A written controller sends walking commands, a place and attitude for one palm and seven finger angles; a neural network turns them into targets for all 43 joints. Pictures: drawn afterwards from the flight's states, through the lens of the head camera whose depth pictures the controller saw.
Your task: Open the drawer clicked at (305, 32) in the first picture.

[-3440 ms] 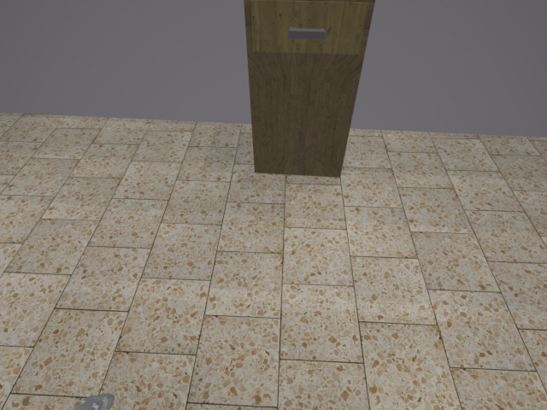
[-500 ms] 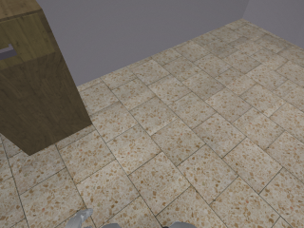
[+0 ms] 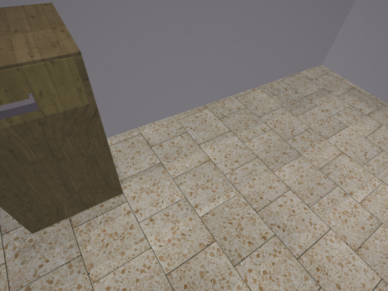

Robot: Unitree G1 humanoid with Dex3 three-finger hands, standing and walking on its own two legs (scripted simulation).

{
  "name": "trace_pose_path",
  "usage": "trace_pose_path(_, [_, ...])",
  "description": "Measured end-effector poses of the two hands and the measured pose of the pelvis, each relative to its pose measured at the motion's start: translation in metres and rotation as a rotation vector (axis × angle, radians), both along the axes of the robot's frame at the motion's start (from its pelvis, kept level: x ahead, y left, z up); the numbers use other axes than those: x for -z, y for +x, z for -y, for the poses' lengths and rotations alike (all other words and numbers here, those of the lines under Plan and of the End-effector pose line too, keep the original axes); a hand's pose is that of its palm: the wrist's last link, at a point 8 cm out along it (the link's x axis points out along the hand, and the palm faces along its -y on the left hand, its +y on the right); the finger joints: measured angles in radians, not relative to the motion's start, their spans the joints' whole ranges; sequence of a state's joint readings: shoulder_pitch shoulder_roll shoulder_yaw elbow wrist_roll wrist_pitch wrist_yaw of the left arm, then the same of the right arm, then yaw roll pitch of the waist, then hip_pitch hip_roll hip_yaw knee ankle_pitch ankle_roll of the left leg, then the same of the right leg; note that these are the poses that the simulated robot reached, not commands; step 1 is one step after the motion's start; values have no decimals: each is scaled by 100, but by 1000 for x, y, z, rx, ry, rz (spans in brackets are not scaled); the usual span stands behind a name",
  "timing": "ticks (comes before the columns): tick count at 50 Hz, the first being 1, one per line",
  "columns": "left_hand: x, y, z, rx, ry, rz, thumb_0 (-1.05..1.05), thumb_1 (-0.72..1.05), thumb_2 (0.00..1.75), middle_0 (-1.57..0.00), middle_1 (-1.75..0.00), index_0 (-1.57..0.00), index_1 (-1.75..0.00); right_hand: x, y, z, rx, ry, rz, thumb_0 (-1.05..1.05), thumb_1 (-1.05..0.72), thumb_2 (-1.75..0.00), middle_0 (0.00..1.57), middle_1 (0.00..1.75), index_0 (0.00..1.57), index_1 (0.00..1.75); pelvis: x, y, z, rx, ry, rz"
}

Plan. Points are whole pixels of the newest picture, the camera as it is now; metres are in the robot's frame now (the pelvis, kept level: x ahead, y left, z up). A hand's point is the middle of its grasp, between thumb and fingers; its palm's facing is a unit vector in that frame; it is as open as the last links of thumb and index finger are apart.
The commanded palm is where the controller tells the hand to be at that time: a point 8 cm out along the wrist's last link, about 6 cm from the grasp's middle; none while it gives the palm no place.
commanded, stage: turn to face it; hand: left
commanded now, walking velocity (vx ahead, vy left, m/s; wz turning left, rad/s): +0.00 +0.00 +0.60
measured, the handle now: (9, 105) +0.57 +0.59 -0.01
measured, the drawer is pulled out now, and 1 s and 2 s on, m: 0.00 0.00 0.00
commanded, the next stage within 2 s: take the last steps up to it in 0.94 s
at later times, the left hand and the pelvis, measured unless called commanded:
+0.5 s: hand out of the picture +0.07 +0.15 -0.14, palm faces +0.32 -0.91 -0.26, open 7.4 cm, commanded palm none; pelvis +0.02 -0.06 +0.00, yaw +19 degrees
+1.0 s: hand out of the picture -0.09 +0.19 -0.17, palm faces +0.55 -0.80 -0.25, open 7.4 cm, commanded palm none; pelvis -0.01 -0.01 +0.00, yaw +31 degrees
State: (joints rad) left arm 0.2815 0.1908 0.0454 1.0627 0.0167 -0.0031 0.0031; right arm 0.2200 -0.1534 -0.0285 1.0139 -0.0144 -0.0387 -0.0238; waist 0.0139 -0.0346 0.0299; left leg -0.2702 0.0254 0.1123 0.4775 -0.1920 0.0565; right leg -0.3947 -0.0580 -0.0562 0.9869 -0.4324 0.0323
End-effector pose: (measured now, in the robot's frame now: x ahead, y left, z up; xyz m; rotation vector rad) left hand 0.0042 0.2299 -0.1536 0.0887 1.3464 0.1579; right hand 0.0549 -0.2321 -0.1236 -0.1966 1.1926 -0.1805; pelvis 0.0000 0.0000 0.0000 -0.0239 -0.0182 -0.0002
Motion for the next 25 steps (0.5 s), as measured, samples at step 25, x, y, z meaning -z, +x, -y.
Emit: trace_pose_path(25, [-41, 38, 39, -224, 149, 214, 1, 91, 90, -20, -30, -21, -30, 20, 85, 67, -234, 28, -102, 0, -92, -90, 19, 30, 20, 30, -1, 25, 61, -324, 54, 0])
